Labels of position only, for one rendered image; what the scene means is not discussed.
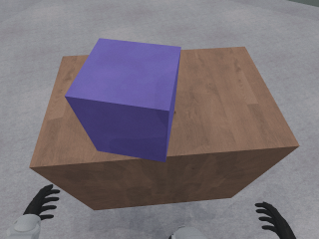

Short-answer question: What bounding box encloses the right robot hand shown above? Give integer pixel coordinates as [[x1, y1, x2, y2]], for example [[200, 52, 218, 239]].
[[254, 201, 296, 239]]

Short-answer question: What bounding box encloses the pedestal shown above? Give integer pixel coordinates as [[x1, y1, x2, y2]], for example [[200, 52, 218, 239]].
[[29, 46, 300, 211]]

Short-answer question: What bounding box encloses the carton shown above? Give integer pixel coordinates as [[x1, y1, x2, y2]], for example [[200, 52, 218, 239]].
[[65, 38, 181, 162]]

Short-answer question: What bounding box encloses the right robot thigh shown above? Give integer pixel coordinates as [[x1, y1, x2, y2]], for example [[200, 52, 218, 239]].
[[170, 227, 207, 239]]

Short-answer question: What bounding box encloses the left robot forearm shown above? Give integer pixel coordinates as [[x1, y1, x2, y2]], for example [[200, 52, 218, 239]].
[[5, 214, 41, 239]]

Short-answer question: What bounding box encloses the left robot hand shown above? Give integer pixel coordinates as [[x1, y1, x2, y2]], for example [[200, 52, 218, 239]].
[[23, 184, 61, 221]]

